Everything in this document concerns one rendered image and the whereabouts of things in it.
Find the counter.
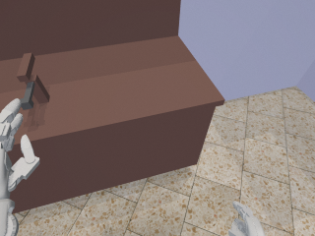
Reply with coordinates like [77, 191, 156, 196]
[0, 0, 225, 214]

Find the left robot hand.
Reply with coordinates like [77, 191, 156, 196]
[0, 98, 40, 200]

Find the right robot hand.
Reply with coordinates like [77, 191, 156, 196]
[228, 201, 266, 236]

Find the tap lever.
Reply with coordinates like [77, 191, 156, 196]
[20, 82, 35, 110]

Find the robot left forearm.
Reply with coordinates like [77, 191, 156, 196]
[0, 199, 19, 236]

